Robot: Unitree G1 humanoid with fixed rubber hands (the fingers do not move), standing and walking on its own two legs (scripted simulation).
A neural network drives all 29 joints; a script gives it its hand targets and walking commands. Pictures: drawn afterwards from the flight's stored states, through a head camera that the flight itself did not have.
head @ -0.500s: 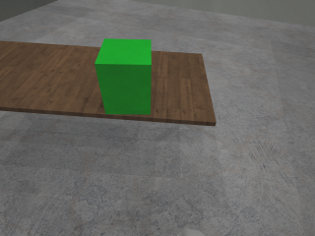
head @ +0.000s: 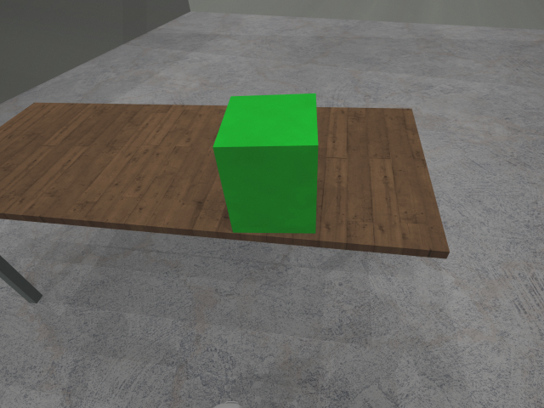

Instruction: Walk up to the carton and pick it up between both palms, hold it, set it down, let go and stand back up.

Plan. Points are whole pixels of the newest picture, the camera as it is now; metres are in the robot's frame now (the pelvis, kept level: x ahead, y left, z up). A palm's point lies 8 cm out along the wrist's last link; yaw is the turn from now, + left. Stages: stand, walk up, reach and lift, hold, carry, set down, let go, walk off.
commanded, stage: walk up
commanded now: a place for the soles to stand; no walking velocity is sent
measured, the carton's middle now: (273, 164) +0.66 +0.04 +0.00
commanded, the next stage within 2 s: none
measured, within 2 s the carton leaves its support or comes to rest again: neither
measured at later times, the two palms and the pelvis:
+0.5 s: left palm (57, 354) +0.25 +0.41 -0.09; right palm out of the picture +0.11 -0.23 -0.09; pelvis +0.12 +0.10 +0.00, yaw -4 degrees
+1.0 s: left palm (71, 366) +0.25 +0.40 -0.13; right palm (446, 390) +0.21 -0.24 -0.10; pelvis +0.14 +0.09 -0.02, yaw -5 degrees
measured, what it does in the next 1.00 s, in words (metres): walks ahead: left foot, then right foot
